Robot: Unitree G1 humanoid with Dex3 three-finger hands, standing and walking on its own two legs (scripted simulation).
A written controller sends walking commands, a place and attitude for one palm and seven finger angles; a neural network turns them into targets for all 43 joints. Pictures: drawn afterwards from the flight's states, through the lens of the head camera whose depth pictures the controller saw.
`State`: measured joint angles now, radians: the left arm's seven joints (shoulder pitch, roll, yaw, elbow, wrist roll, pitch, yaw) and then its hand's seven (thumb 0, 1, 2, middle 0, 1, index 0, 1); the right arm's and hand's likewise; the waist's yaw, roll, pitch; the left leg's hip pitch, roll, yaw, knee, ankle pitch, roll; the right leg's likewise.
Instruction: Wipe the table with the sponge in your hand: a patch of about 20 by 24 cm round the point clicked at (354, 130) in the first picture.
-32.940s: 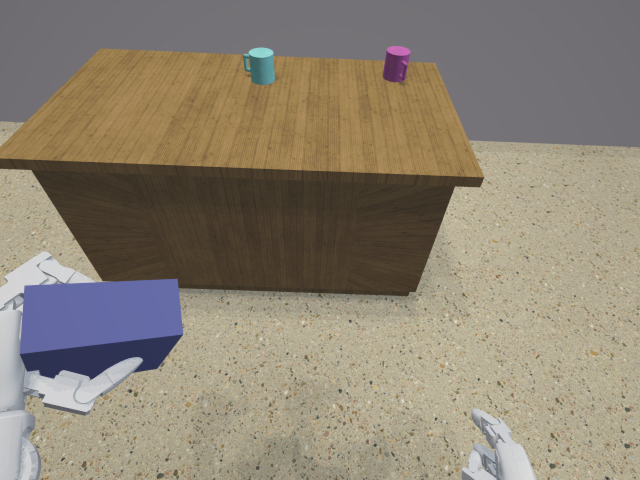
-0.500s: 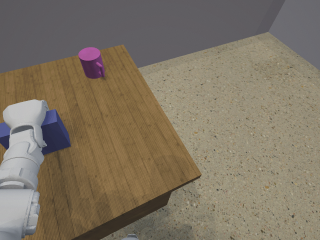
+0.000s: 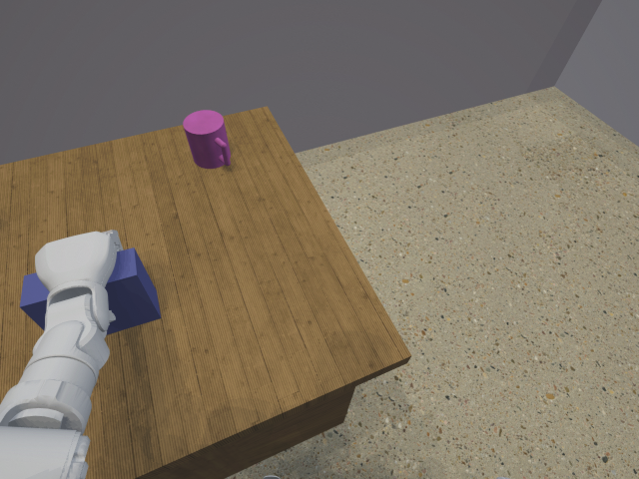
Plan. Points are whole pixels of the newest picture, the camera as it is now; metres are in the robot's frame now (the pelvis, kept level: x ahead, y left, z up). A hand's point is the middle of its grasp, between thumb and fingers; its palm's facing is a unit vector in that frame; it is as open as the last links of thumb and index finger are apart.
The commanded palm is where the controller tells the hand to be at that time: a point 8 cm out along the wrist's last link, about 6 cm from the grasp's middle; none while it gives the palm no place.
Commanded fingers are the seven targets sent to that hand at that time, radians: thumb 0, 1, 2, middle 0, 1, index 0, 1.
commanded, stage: wipe back along the first lane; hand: left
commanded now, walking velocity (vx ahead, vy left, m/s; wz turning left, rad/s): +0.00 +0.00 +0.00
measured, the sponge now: (102, 305) +0.35 +0.34 -0.05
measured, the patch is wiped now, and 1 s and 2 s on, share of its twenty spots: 1.00 1.00 1.00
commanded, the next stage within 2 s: lift the sponge slowly off the table in 1.18 s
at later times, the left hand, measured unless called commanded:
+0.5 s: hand (98, 305) +0.33 +0.32 +0.00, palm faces -0.09 -0.01 -1.00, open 9.4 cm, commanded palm +0.29 +0.29 +0.03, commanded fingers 0.00 0.10 1.30 -1.20 -1.60 -1.20 -1.60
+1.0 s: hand (97, 341) +0.28 +0.30 +0.00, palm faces -0.09 -0.04 -1.00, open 9.4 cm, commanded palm +0.24 +0.28 +0.03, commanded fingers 0.00 0.10 1.30 -1.20 -1.60 -1.20 -1.60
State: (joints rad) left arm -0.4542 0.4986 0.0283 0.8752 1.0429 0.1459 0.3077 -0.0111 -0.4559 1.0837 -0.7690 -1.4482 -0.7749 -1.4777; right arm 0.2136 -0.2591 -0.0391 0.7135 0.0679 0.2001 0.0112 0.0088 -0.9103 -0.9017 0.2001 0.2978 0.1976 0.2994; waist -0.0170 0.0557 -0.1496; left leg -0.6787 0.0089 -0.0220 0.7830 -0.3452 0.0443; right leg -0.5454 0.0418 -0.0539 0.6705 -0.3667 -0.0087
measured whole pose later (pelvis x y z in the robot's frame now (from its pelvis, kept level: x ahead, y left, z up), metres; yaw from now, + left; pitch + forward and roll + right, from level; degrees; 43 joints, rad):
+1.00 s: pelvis +0.01 +0.00 +0.01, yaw +1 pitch +9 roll -3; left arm -0.03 0.39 -0.07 0.40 1.00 0.29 0.29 0.01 -0.44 1.08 -0.74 -1.47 -0.75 -1.50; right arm 0.12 -0.26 -0.02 0.63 0.07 0.16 0.00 0.01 -0.91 -0.90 0.20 0.30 0.20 0.30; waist 0.04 0.07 -0.14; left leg -0.53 -0.01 -0.02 0.73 -0.35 0.04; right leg -0.40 0.03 -0.05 0.63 -0.38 -0.01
